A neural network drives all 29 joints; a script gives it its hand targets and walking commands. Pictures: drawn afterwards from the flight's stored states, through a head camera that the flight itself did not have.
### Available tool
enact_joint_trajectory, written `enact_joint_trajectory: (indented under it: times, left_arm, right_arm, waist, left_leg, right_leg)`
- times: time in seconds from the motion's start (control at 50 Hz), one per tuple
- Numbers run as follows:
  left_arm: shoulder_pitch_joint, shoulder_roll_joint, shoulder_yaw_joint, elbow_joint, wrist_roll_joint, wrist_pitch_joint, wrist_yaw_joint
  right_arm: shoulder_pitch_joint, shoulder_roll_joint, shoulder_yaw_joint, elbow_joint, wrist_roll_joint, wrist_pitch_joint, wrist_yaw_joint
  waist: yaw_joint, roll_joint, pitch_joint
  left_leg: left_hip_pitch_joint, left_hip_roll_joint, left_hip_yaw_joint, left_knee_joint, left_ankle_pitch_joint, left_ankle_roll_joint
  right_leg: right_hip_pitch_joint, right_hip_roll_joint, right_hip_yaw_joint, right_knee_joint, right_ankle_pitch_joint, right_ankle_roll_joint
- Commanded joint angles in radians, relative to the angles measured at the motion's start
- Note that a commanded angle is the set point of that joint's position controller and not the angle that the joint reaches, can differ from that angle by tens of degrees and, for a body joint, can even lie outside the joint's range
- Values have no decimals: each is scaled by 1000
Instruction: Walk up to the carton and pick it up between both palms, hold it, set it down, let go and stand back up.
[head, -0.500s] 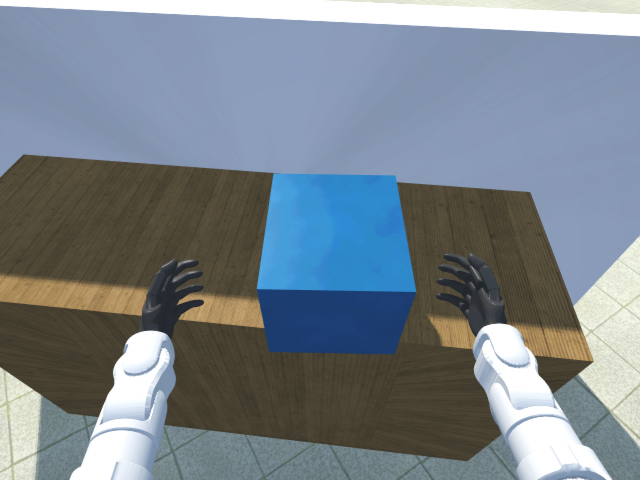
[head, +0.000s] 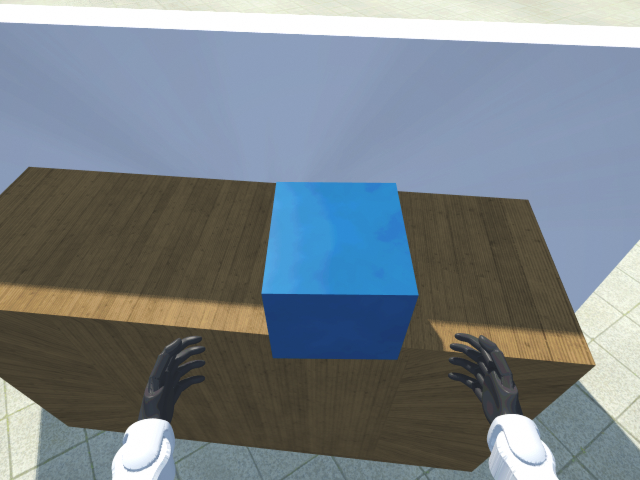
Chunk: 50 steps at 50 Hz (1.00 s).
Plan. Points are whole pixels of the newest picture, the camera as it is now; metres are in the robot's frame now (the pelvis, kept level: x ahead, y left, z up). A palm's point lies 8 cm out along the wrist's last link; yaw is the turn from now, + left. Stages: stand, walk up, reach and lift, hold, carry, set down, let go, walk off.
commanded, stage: set down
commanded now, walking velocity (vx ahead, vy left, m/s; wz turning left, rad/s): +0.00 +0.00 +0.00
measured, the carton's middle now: (335, 268) +0.44 +0.00 -0.02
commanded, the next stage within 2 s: let go in 1.08 s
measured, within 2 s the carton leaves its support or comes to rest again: neither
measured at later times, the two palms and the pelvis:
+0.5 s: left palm (161, 444) +0.19 +0.22 -0.05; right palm (500, 442) +0.19 -0.20 -0.06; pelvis +0.01 +0.00 +0.00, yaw -1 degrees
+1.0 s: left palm (159, 474) +0.16 +0.22 -0.08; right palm (511, 478) +0.16 -0.22 -0.08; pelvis +0.01 +0.00 +0.00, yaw -1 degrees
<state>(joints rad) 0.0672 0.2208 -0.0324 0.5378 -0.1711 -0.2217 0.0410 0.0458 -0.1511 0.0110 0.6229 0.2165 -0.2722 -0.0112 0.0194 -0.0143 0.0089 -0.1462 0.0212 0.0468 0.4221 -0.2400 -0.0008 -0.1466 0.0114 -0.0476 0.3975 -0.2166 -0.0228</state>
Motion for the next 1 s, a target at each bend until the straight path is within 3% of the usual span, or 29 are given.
enact_joint_trajectory:
  times: [0.0,0.12,0.24,0.34,0.42,0.58,0.68,0.74,0.98]
  left_arm:
    - [-228,114,11,-176,-23,-38,20]
    - [-161,119,6,-183,-3,-10,39]
    - [-82,106,32,-206,34,51,19]
    - [-7,81,40,-165,81,121,-1]
    - [5,88,43,-230,78,157,-1]
    - [14,105,49,-244,85,188,2]
    - [64,102,62,-181,122,211,-16]
    - [57,88,55,-158,130,226,-19]
    - [60,90,66,-148,157,305,-18]
  right_arm:
    - [-224,-112,-55,-187,-34,-29,12]
    - [-147,-96,-52,-162,-57,-4,21]
    - [-81,-99,-40,-155,-57,4,10]
    - [-22,-108,-40,-94,-90,19,10]
    - [-7,-111,-40,-148,-94,39,15]
    - [15,-106,-49,-182,-130,56,20]
    - [65,-108,-48,-90,-150,41,18]
    - [52,-113,-52,-44,-164,36,19]
    - [55,-119,-70,0,-206,52,29]
  waist:
    - [-6,27,-116]
    - [-2,34,-148]
    - [2,32,-131]
    - [0,47,-65]
    - [4,37,-65]
    - [3,24,-71]
    - [1,31,-62]
    - [-2,33,-34]
    - [-6,25,-19]
  left_leg:
    - [22,-16,-39,-71,143,-30]
    - [34,-12,-34,-57,200,-33]
    - [52,-18,-25,-53,288,-37]
    - [96,-17,-26,-63,310,-48]
    - [117,-16,-19,-67,327,-46]
    - [105,-14,-6,-78,277,-33]
    - [126,-13,-4,-68,327,-38]
    - [130,-10,-3,-73,300,-40]
    - [126,-10,12,-70,256,-32]
  right_leg:
    - [-24,-17,75,-85,16,-22]
    - [17,-20,80,-59,90,-25]
    - [71,-16,79,-61,195,-19]
    - [42,-5,62,-88,175,-25]
    - [45,-3,60,-98,194,-21]
    - [39,-13,63,-96,193,-9]
    - [37,-10,58,-100,246,-5]
    - [15,-4,50,-106,197,-10]
    - [-6,-7,38,-101,161,1]
